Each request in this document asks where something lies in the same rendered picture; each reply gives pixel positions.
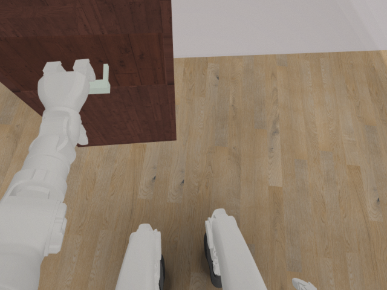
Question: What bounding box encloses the robot left forearm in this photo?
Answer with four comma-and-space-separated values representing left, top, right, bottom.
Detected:
0, 106, 81, 209

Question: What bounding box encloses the left robot thigh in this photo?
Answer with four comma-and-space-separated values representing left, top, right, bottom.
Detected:
115, 228, 161, 290

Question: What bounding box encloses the robot left hand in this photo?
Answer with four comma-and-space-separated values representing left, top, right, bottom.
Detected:
37, 59, 96, 145

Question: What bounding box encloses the left robot upper arm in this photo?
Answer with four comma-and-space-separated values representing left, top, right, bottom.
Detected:
0, 196, 67, 290

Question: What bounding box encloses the robot right foot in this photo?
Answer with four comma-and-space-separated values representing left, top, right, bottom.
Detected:
204, 233, 222, 288

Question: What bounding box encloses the robot right hand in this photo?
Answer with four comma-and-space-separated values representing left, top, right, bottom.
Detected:
292, 278, 317, 290

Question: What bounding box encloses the cabinet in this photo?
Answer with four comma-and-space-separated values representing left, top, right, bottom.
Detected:
0, 0, 177, 147

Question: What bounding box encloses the drawer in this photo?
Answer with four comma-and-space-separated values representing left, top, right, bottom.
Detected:
0, 33, 166, 91

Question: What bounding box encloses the handle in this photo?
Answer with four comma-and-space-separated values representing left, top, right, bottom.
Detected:
89, 64, 110, 94
0, 6, 79, 31

